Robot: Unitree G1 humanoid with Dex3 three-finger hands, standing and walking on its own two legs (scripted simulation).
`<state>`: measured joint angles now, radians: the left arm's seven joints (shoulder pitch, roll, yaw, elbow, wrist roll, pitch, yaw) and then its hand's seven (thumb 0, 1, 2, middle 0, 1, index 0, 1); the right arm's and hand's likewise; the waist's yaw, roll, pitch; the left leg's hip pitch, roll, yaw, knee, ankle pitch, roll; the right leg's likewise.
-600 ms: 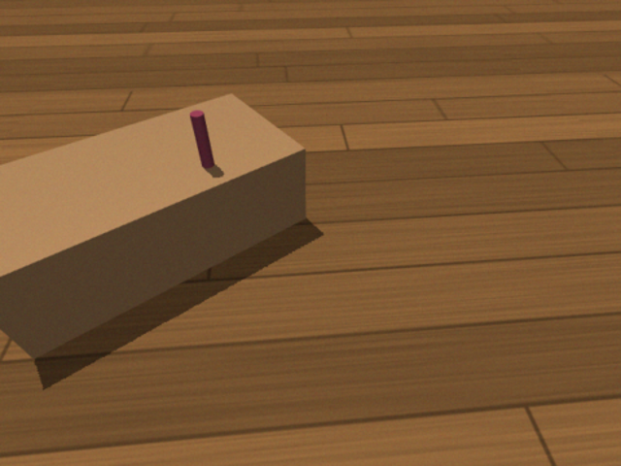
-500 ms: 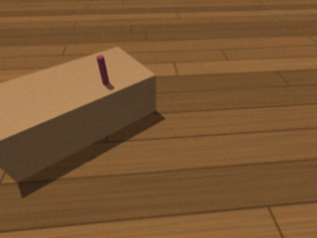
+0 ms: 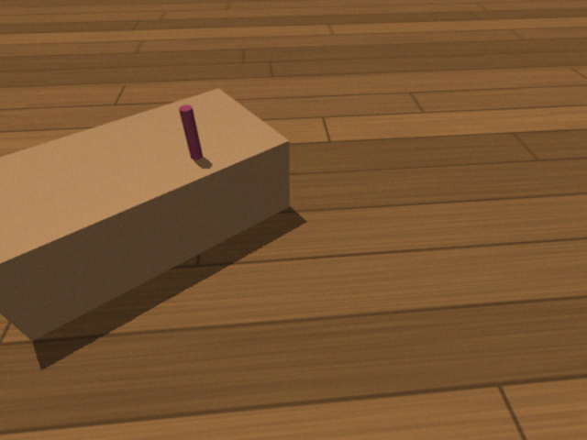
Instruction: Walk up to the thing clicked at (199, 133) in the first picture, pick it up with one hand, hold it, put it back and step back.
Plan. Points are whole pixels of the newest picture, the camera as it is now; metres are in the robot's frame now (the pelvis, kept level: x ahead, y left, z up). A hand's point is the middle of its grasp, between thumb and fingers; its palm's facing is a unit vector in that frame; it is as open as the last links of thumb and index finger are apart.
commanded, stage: stand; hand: right
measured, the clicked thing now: (191, 133) +1.25 +0.41 -0.29
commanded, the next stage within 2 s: walk up in 0.52 s
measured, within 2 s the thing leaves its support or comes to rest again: neither
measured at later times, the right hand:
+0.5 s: hand out of the picture +0.08 -0.25 -0.16, palm faces -0.02 +0.94 -0.34, open 7.4 cm
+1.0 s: hand (392, 390) +0.26 -0.15 -0.14, palm faces -0.22 +0.88 -0.43, open 7.4 cm
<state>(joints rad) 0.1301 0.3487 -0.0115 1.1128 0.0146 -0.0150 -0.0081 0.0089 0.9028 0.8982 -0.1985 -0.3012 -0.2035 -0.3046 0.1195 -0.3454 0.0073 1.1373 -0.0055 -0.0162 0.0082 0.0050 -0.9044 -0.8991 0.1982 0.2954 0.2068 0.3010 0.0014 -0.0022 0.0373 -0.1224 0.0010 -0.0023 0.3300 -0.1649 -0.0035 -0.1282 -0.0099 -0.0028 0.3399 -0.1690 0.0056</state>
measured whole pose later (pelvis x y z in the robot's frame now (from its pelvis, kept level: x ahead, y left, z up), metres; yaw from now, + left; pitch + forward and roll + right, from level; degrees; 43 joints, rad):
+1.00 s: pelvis +0.12 +0.12 -0.03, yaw +17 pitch -2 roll -1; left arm 0.22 0.47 0.08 0.95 0.04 -0.01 -0.06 0.01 0.91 0.90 -0.19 -0.30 -0.20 -0.30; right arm 0.27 -0.40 -0.09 0.91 0.00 -0.04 0.08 0.00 -0.91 -0.90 0.20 0.29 0.20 0.30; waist -0.02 -0.08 0.06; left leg -0.37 0.04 0.06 0.71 -0.30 0.02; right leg -0.30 -0.10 -0.03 1.14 -0.49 -0.04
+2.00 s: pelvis +0.52 +0.23 -0.02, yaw +34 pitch -4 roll -1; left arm 0.37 0.41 0.05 0.83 0.02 0.00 -0.06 0.01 0.90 0.90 -0.20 -0.30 -0.20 -0.30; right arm 0.27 -0.37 -0.04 0.77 0.01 -0.09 0.01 0.00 -0.90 -0.90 0.20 0.30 0.21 0.30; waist 0.02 -0.07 0.09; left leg -0.30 0.02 0.07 0.59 -0.24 0.05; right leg -0.41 -0.05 -0.01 1.15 -0.43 -0.04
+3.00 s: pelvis +0.72 +0.24 -0.03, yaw +39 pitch -2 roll -1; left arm 0.18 0.37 0.01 0.90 -0.01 -0.02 0.02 0.01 0.90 0.90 -0.20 -0.30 -0.21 -0.30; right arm 0.08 -0.37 -0.03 0.86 -0.02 0.02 0.02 0.00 -0.90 -0.90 0.20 0.30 0.21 0.30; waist 0.01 0.01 0.12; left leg -0.39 -0.02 0.02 0.62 -0.20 0.06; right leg -0.30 -0.05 -0.02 0.79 -0.52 -0.01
